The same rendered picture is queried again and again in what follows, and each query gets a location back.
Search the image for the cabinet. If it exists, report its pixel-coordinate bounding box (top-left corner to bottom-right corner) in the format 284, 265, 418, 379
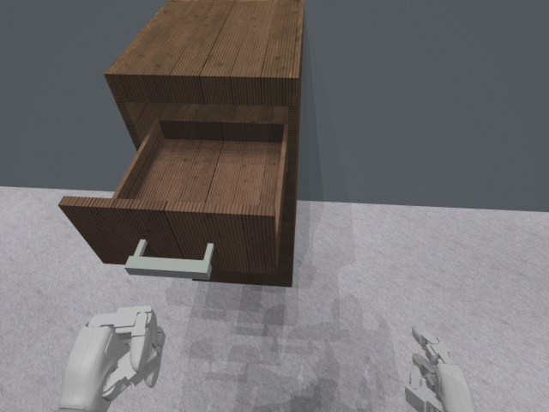
104, 0, 305, 288

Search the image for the robot left hand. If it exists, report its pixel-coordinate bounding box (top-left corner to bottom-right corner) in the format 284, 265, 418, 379
58, 306, 166, 412

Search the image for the robot right hand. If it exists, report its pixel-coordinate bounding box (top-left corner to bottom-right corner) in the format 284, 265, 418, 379
405, 325, 477, 412

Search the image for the handle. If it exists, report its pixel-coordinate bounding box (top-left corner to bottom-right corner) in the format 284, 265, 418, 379
124, 239, 214, 280

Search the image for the drawer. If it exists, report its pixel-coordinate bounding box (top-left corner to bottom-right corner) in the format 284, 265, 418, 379
58, 118, 288, 275

